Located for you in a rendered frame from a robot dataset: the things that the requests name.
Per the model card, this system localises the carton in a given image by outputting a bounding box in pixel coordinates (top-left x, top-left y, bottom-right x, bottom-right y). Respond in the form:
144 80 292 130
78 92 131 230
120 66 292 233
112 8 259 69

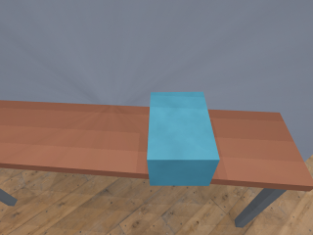
147 91 220 186

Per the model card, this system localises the table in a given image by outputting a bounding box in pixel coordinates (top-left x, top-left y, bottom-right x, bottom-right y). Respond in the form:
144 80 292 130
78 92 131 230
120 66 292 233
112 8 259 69
0 100 313 228

